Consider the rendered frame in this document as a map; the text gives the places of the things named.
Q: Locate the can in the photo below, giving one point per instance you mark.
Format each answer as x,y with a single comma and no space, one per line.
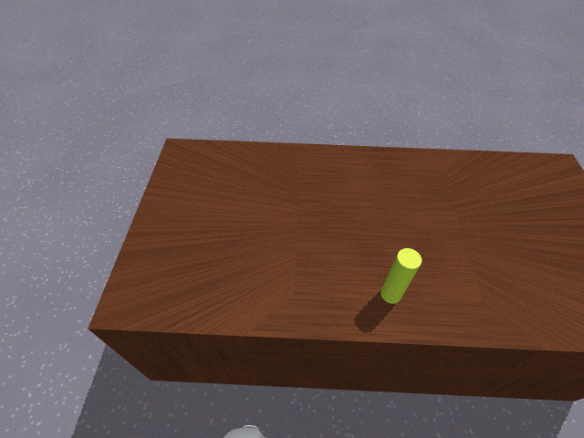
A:
405,266

